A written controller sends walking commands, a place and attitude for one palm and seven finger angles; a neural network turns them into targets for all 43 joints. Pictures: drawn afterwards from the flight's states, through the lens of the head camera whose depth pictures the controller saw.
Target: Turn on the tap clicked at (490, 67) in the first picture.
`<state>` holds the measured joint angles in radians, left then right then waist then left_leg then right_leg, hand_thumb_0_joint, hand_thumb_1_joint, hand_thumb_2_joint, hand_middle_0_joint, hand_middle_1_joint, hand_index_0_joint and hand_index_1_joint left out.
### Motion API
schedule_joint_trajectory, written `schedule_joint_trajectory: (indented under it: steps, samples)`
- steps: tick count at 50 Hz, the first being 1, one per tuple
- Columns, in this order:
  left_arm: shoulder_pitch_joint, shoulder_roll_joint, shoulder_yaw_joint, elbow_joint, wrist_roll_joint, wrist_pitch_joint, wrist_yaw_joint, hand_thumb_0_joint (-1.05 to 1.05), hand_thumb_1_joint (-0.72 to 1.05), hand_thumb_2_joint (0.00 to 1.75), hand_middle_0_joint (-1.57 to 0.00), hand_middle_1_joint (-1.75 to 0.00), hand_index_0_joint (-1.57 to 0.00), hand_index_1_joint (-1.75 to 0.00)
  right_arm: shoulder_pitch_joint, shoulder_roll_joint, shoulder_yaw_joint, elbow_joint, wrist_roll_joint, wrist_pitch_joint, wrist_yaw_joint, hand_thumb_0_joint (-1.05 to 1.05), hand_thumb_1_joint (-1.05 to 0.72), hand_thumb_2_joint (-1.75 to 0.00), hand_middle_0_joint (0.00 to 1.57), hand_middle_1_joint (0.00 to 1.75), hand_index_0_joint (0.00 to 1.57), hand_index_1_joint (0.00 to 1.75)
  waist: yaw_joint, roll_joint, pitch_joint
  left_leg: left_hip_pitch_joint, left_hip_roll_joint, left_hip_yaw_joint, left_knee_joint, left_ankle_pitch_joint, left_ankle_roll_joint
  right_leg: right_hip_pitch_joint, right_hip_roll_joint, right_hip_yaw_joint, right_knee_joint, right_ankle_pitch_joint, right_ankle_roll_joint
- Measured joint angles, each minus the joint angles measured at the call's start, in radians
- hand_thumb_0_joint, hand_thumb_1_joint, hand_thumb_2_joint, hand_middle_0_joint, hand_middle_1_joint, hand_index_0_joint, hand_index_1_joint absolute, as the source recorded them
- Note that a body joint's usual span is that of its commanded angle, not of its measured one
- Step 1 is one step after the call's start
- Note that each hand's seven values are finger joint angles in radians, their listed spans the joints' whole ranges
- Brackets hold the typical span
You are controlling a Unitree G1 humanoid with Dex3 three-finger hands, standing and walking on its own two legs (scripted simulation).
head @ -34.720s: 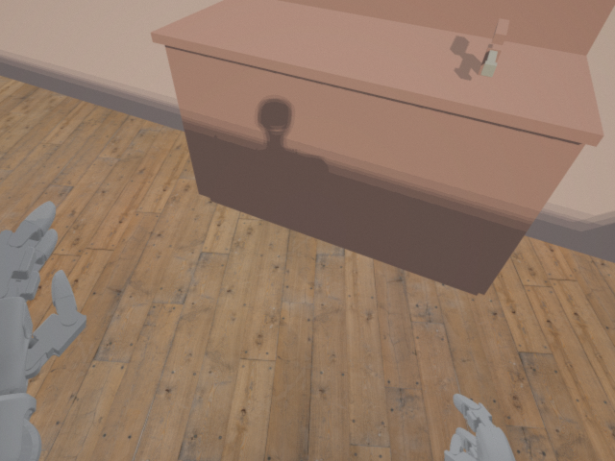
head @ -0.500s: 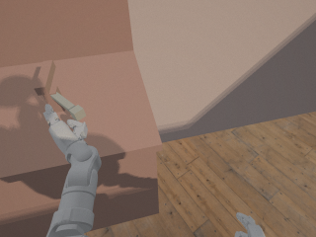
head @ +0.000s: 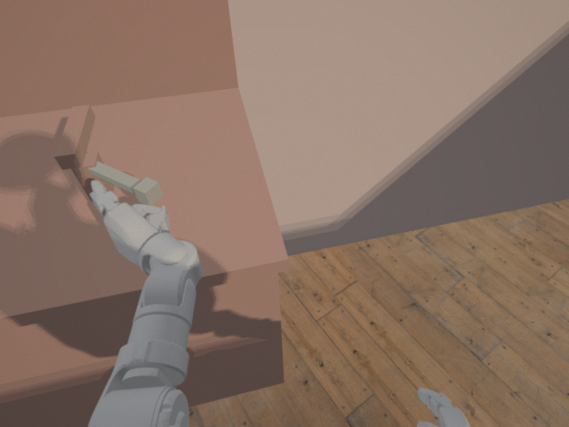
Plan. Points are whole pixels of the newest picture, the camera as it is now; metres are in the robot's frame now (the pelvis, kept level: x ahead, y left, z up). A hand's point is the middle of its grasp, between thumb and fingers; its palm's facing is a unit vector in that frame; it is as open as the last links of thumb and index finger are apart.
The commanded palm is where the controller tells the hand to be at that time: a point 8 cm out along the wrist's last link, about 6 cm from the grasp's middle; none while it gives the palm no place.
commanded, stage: push the lever round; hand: left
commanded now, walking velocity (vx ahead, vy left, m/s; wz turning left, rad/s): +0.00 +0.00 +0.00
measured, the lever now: (148, 191) +0.42 +0.23 +0.12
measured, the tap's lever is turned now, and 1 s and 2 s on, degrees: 48 68 70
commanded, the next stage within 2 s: lift the hand up off the lever in 0.66 s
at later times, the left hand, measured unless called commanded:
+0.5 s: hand (171, 203) +0.41 +0.20 +0.10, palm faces +0.81 -0.58 -0.09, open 7.8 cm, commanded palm +0.37 +0.23 +0.11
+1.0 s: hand (178, 194) +0.43 +0.20 +0.10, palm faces +0.82 -0.56 -0.09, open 8.0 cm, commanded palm +0.38 +0.22 +0.12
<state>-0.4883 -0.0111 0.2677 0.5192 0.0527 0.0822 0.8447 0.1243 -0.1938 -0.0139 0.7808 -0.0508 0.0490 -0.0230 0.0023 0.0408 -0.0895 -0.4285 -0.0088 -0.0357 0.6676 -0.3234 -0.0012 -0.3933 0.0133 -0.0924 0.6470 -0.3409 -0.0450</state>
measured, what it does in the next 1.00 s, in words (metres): stands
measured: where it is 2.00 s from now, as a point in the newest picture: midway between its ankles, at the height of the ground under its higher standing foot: outside the picture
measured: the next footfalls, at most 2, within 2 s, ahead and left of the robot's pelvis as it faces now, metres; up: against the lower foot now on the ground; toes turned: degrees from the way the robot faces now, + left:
none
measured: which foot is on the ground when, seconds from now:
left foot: down 0.00-1.00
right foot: down 0.00-1.00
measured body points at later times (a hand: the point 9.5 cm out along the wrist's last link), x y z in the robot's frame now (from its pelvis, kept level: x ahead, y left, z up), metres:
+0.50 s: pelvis -0.01 -0.01 +0.00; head +0.01 -0.02 +0.45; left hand +0.36 +0.23 +0.11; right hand +0.10 -0.26 -0.13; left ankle +0.01 +0.12 -0.72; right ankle +0.00 -0.09 -0.72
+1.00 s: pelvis -0.01 -0.01 -0.01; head +0.01 -0.02 +0.44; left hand +0.38 +0.22 +0.11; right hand +0.07 -0.26 -0.14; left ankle +0.01 +0.12 -0.72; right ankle -0.01 -0.09 -0.72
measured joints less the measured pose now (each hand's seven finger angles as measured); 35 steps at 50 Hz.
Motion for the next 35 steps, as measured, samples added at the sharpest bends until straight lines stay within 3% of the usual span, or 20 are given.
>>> schedule_joint_trajectory:
  steps: [35]
  samples:
    - [-0.173, 0.054, 0.118, 0.218, 0.039, -0.083, 0.041, 0.03, 0.91, 0.91, -0.15, -0.15, -0.12, -0.15, 0.066, -0.013, -0.016, 0.020, -0.021, 0.000, 0.009, 0.01, -0.91, -0.90, 0.20, 0.30, 0.20, 0.30, -0.055, 0.001, -0.014, -0.087, 0.012, 0.001, 0.045, -0.004, -0.008, -0.090, 0.011, 0.000, 0.046, -0.002, -0.011]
